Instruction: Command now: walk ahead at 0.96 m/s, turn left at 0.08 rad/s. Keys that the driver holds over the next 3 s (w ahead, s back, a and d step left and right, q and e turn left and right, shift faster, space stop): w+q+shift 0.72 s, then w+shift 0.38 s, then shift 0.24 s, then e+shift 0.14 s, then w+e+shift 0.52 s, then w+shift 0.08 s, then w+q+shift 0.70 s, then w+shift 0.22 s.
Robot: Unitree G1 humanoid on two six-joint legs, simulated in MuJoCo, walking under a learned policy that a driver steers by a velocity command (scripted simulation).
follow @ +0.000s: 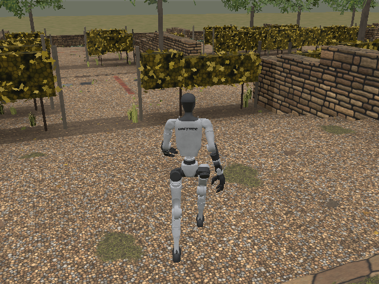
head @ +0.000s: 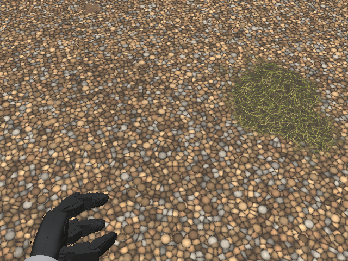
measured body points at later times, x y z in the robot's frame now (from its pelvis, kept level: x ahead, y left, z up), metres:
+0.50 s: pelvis +0.46 +0.06 -0.01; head +0.47 +0.08 +0.44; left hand +0.42 +0.33 -0.14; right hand +0.70 -0.14 -0.08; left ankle +0.60 +0.15 -0.70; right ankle +0.21 -0.11 -0.64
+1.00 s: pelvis +0.90 +0.20 +0.02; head +0.92 +0.22 +0.47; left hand +0.91 +0.53 -0.05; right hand +1.11 +0.00 -0.10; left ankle +0.65 +0.16 -0.60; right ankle +1.06 +0.17 -0.70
